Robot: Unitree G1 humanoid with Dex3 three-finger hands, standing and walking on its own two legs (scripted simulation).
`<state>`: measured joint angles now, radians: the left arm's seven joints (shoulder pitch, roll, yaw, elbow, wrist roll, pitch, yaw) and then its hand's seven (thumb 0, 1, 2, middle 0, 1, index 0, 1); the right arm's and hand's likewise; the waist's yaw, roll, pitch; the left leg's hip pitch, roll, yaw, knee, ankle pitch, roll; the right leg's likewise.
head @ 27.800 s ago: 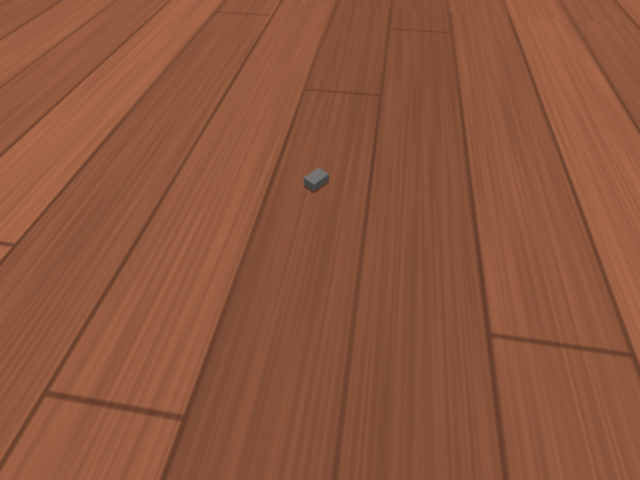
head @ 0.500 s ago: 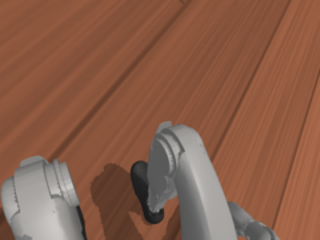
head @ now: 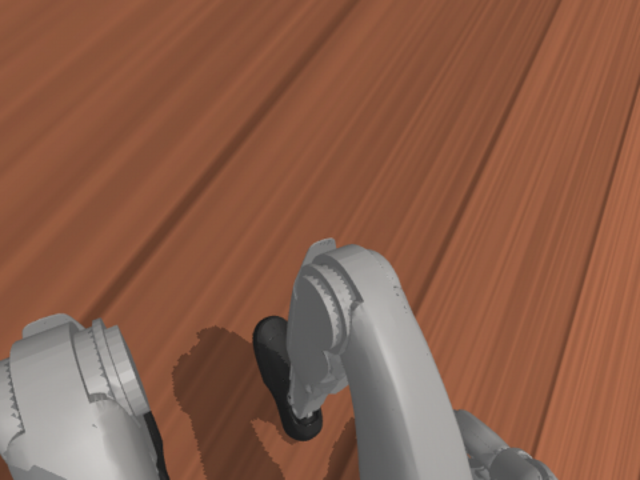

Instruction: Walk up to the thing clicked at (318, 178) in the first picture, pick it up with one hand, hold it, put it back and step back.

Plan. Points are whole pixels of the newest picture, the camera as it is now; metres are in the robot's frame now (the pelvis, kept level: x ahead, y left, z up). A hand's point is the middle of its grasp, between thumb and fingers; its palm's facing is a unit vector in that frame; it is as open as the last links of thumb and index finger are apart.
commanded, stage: open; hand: left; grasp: from above
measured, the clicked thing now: out of the picture +0.42 +0.38 -0.27
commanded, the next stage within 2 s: withdraw in 0.70 s
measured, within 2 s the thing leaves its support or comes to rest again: neither
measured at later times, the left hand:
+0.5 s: hand out of the picture +0.40 +0.38 -0.23, palm faces -0.45 -0.17 -0.88, open 12.5 cm
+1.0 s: hand out of the picture +0.42 +0.38 -0.22, palm faces -0.37 -0.14 -0.92, open 13.8 cm
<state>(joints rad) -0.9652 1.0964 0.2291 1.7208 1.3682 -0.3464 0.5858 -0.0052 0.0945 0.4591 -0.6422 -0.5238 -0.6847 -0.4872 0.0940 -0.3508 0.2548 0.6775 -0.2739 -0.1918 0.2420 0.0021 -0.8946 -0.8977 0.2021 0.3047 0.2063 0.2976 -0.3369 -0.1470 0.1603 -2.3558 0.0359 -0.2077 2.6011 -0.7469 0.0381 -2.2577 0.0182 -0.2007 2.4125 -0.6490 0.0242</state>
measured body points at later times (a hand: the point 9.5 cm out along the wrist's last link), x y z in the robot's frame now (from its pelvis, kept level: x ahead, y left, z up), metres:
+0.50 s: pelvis +0.00 +0.00 +0.00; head +0.26 +0.14 +0.34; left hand +0.42 +0.38 -0.18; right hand +0.08 -0.26 -0.05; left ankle +0.06 +0.12 -0.26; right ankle +0.11 -0.11 -0.26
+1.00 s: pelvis +0.00 +0.00 +0.00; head +0.26 +0.14 +0.34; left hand +0.44 +0.39 -0.17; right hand +0.08 -0.26 -0.05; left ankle +0.06 +0.12 -0.26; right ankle +0.11 -0.11 -0.26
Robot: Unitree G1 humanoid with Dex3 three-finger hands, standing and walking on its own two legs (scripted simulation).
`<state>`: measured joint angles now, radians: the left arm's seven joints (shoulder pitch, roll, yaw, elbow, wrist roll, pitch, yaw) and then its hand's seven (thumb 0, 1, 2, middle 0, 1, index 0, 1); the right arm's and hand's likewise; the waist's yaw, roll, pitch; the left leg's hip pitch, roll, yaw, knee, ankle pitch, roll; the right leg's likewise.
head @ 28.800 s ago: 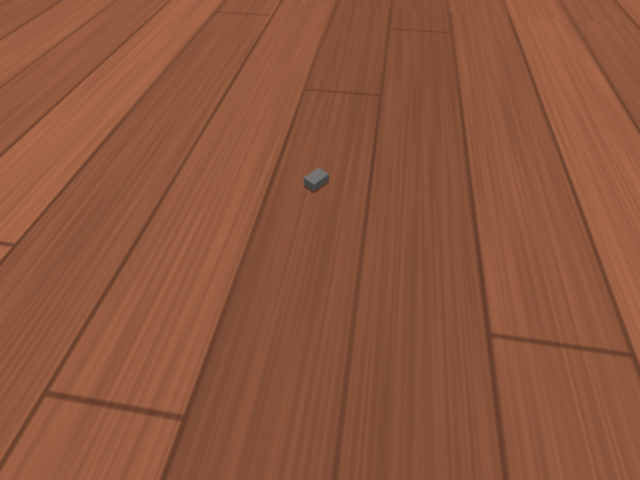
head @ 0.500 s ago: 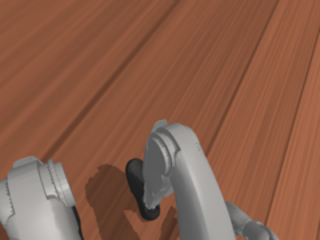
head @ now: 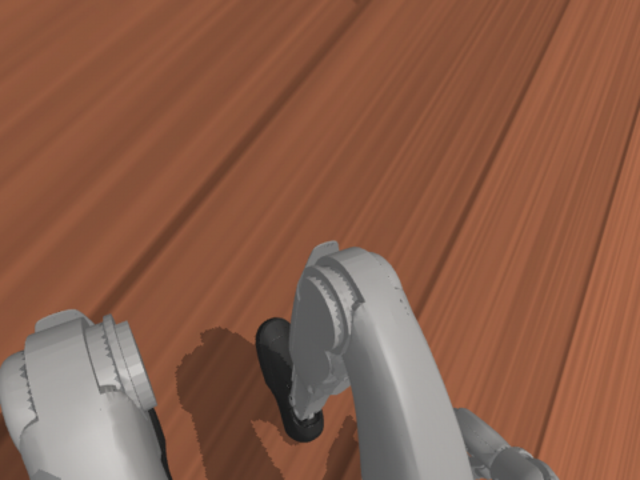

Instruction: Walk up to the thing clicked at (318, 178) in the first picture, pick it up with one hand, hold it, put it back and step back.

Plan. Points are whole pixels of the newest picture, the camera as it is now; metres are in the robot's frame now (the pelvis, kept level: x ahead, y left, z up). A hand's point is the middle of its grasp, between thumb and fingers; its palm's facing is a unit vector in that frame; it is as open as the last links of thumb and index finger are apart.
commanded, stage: withdraw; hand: left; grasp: from above
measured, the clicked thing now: out of the picture +0.41 +0.38 -0.28
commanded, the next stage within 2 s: home in 0.68 s
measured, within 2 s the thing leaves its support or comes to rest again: neither
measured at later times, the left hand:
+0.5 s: hand out of the picture +0.39 +0.39 -0.08, palm faces -0.52 -0.17 -0.84, open 13.8 cm
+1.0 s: hand out of the picture +0.41 +0.40 -0.07, palm faces -0.33 -0.11 -0.94, open 12.7 cm
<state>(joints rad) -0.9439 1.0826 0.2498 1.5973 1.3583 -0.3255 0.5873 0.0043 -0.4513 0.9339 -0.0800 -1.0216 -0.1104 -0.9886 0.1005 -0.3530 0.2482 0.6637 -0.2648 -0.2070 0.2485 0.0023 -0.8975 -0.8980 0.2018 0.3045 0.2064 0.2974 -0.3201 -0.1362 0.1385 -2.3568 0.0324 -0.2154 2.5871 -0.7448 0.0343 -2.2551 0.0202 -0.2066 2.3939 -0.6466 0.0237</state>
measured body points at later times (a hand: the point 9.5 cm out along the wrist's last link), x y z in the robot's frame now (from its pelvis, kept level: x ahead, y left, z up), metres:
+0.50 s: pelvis -0.01 -0.01 +0.06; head +0.21 +0.09 +0.43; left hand +0.41 +0.40 -0.03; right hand +0.12 -0.27 -0.05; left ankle +0.06 +0.12 -0.26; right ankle +0.12 -0.11 -0.26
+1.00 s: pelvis +0.00 +0.00 +0.05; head +0.22 +0.09 +0.43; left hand +0.43 +0.40 -0.02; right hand +0.08 -0.26 -0.06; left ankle +0.06 +0.12 -0.26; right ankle +0.11 -0.11 -0.26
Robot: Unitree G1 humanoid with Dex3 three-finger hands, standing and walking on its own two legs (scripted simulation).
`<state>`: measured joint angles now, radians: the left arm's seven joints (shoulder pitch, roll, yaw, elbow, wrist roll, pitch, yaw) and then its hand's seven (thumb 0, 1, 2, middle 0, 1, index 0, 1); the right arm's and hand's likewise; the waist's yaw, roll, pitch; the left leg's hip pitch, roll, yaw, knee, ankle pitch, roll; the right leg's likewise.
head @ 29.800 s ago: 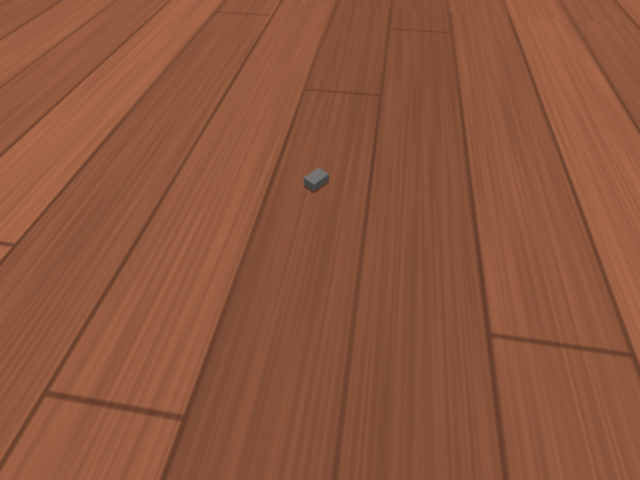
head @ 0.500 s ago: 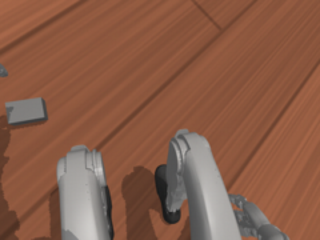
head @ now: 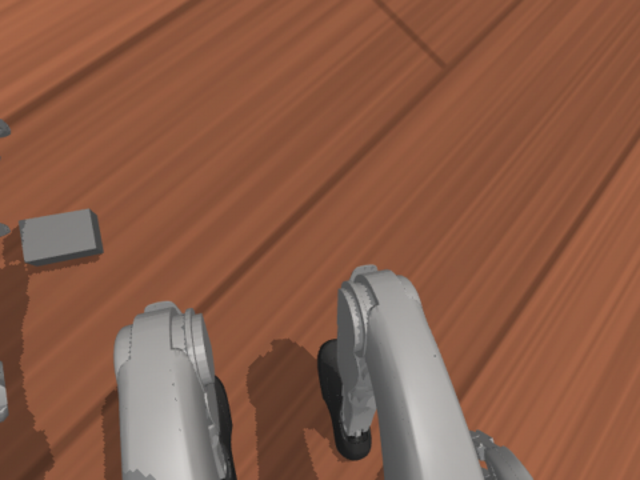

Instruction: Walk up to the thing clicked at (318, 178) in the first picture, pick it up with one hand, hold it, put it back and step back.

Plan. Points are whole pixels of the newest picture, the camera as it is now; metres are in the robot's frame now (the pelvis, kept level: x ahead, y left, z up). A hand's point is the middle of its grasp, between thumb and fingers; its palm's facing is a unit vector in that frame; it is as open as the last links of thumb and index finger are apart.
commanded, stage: home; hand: left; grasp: from above
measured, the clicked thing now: (62, 237) +0.46 +0.34 -0.33
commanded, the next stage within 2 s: none
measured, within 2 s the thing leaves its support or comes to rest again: neither
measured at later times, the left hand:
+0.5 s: hand out of the picture +0.27 +0.27 +0.09, palm faces -0.13 -0.79 -0.60, open 7.5 cm
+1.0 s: hand out of the picture +0.23 +0.20 +0.30, palm faces +0.19 -0.96 -0.22, open 7.4 cm
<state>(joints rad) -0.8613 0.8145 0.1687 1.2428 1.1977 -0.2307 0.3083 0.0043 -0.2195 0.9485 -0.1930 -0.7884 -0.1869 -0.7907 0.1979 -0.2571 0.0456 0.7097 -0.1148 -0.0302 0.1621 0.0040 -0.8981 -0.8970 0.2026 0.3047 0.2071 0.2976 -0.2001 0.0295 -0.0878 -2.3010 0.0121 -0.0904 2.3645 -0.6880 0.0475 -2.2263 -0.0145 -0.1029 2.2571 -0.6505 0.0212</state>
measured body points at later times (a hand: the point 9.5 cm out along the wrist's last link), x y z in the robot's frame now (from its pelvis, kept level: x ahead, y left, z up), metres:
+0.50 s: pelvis +0.00 +0.00 +0.19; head +0.14 +0.04 +0.61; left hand +0.28 +0.31 +0.12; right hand +0.23 -0.24 +0.10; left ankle +0.07 +0.11 -0.31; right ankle +0.11 -0.12 -0.31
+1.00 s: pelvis +0.07 +0.00 +0.35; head +0.10 +0.01 +0.80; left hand +0.22 +0.25 +0.32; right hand +0.24 -0.23 +0.28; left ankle +0.07 +0.11 -0.31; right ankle +0.10 -0.12 -0.31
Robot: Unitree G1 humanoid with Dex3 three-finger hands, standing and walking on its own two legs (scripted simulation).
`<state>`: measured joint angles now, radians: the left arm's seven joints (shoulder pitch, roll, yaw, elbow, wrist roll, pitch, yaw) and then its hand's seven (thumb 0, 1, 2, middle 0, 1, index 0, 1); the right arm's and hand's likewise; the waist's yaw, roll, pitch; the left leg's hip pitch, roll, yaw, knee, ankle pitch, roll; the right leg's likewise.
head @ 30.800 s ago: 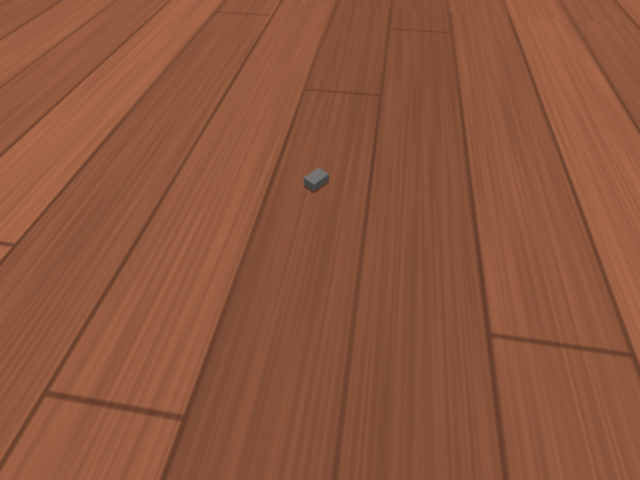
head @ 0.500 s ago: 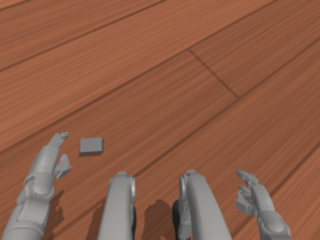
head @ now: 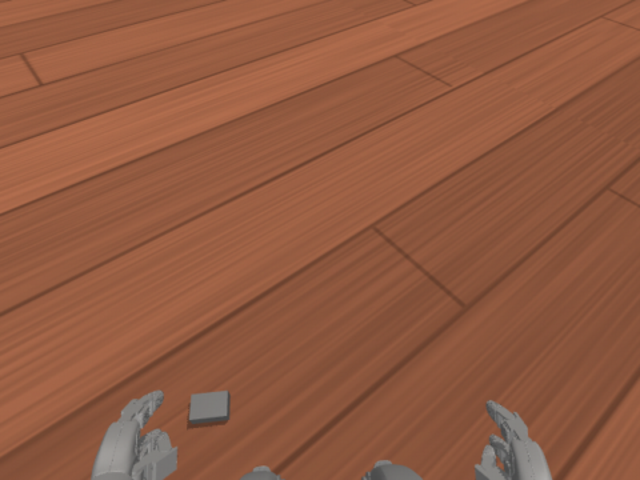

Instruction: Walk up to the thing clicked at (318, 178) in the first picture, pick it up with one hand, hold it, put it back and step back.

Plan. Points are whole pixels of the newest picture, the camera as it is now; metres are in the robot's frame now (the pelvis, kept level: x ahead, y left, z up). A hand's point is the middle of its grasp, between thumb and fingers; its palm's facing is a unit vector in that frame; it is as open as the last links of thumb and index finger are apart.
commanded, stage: home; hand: left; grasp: from above
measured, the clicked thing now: (210, 407) +0.43 +0.29 -0.68
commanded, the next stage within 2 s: none
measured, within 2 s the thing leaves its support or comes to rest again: neither
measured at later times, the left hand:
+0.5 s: hand (170, 468) +0.17 +0.18 -0.03, palm faces +0.06 -0.98 -0.20, open 7.4 cm
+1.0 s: hand (171, 465) +0.17 +0.18 -0.03, palm faces +0.05 -0.98 -0.20, open 7.4 cm
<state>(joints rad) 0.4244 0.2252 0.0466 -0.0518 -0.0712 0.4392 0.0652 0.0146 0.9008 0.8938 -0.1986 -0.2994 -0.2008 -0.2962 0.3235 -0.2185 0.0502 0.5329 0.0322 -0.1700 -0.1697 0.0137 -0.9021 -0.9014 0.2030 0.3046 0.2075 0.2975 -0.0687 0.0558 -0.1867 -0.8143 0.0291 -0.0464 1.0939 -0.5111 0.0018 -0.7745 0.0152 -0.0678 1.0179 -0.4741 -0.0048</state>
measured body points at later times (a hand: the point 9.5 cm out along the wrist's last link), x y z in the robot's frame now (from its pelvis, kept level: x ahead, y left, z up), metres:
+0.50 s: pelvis +0.01 +0.00 +0.02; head +0.03 +0.00 +0.47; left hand +0.16 +0.23 -0.02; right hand +0.18 -0.24 -0.04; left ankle +0.01 +0.11 -0.67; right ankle +0.02 -0.12 -0.67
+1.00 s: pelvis +0.01 +0.00 +0.02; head +0.02 +0.00 +0.47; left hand +0.17 +0.23 -0.01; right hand +0.17 -0.25 -0.05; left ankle +0.01 +0.11 -0.67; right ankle +0.02 -0.12 -0.67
